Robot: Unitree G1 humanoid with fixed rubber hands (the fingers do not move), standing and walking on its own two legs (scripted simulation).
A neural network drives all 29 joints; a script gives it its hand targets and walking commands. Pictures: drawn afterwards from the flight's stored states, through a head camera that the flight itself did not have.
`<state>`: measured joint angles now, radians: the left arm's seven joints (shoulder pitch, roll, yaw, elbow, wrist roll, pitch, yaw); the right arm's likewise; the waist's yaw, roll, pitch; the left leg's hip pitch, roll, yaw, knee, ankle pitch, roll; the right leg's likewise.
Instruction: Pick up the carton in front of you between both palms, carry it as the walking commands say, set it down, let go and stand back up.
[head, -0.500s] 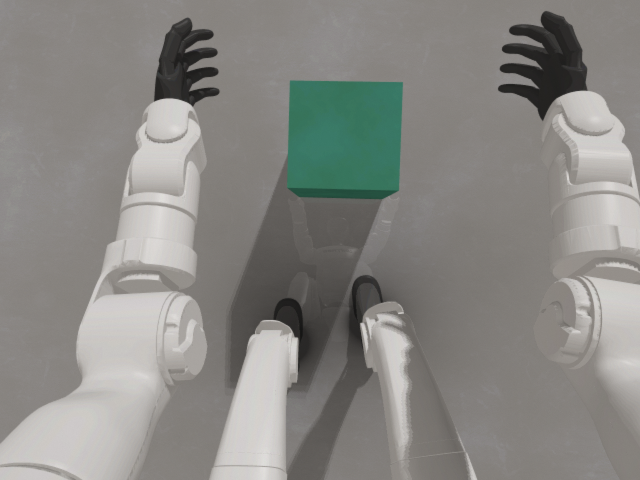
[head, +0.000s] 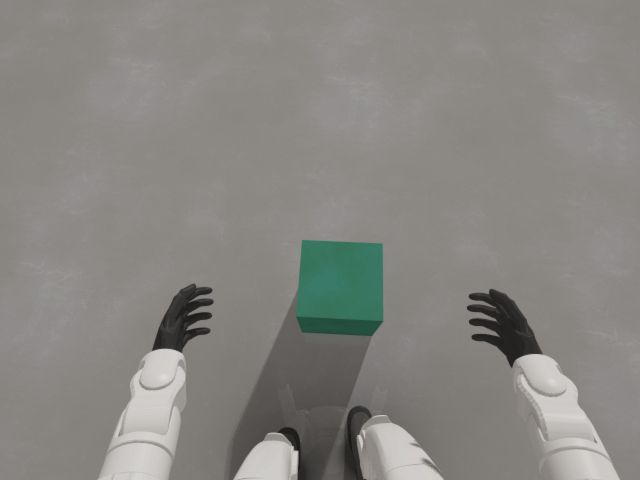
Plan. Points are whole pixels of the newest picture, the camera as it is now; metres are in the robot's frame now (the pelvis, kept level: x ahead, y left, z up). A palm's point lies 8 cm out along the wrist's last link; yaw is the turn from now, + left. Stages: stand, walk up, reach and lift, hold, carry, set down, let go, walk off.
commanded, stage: let go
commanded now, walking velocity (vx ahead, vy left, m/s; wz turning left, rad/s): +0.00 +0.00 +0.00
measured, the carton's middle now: (339, 291) +0.47 -0.05 -0.63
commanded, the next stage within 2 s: stand in 0.70 s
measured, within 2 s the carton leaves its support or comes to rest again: neither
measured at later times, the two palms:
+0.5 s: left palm (93, 427) +0.19 +0.26 -0.04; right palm (511, 402) +0.19 -0.20 -0.04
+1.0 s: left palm (65, 442) +0.17 +0.30 -0.05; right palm (561, 396) +0.19 -0.27 -0.06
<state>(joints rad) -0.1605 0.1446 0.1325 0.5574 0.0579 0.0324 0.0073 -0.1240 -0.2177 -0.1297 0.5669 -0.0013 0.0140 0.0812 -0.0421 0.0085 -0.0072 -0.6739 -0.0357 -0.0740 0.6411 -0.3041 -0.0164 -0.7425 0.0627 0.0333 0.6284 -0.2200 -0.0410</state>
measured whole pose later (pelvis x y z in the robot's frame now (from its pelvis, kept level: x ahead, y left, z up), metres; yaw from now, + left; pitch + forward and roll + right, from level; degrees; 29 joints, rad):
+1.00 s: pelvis +0.04 +0.01 +0.02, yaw +1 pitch +0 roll +0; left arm 0.20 0.32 0.06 0.69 0.04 0.01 0.01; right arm 0.20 -0.33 -0.06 0.62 -0.04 0.03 -0.01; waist 0.00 0.04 0.00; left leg -0.16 -0.03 -0.07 0.51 -0.35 0.01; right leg -0.23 0.05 0.02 0.52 -0.29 -0.03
